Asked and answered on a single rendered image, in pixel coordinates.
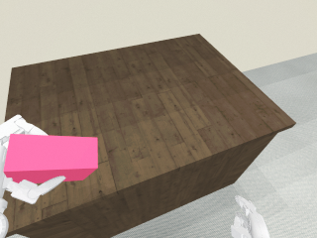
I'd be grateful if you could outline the robot left hand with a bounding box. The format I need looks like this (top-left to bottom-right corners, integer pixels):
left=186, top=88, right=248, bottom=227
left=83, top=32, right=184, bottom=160
left=0, top=114, right=66, bottom=204

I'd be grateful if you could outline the robot right hand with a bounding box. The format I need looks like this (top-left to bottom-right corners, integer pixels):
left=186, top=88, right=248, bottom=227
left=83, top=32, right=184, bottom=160
left=231, top=195, right=270, bottom=238

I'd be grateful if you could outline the table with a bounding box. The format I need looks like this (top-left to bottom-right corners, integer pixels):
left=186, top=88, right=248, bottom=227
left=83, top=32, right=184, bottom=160
left=2, top=34, right=296, bottom=238

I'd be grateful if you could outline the sponge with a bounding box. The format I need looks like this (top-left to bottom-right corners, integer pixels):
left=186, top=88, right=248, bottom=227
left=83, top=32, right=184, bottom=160
left=3, top=134, right=98, bottom=183

